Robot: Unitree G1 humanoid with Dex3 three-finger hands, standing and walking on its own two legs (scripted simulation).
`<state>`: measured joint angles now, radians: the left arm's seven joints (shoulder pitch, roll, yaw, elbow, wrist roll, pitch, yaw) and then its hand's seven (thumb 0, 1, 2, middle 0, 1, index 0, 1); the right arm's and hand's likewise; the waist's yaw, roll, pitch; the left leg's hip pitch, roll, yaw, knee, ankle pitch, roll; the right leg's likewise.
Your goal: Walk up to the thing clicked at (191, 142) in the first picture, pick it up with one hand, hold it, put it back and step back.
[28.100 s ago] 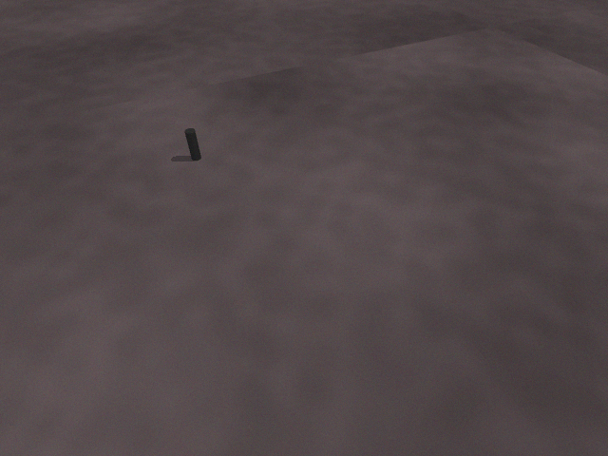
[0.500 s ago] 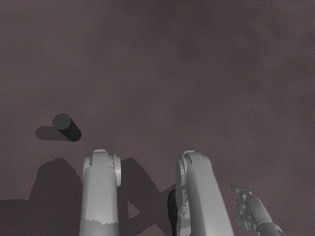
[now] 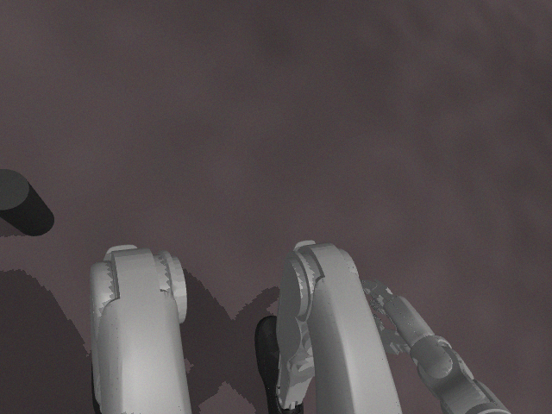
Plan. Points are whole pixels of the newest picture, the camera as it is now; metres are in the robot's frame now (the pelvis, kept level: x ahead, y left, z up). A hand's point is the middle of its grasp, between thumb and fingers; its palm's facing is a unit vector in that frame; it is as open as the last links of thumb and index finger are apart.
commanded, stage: approach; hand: left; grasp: from the side
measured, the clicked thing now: (22, 207) +0.40 +0.32 -0.22
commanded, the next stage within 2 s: close in in 0.04 s
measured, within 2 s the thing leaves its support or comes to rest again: neither
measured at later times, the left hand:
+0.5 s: hand out of the picture +0.35 +0.34 -0.19, palm faces +0.35 -0.93 +0.07, open 17.6 cm
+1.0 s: hand (17, 220) +0.37 +0.31 -0.19, palm faces +0.37 -0.93 +0.04, open 17.1 cm
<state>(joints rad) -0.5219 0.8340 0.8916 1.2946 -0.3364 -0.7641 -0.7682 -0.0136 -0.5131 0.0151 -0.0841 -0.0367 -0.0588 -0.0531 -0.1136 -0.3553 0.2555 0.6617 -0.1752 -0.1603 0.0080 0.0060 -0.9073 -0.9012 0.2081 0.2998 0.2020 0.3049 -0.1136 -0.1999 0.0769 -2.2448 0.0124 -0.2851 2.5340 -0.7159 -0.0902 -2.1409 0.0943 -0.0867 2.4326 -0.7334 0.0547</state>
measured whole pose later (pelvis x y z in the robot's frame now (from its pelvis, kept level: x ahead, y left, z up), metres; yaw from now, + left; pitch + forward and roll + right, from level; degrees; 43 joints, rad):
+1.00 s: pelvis -0.02 +0.02 -0.03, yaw -6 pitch +10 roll -16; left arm -0.50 0.74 0.61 1.34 -0.15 -1.12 -0.13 -0.01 -0.44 0.09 -0.05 -0.05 -0.05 -0.05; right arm -0.18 -0.37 0.46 0.56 -0.36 -0.01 0.14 0.00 -0.91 -0.90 0.21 0.30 0.20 0.30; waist -0.18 -0.28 0.26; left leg -2.21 0.01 -0.41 2.69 -0.69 -0.05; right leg -2.05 0.12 -0.19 2.47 -0.66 0.05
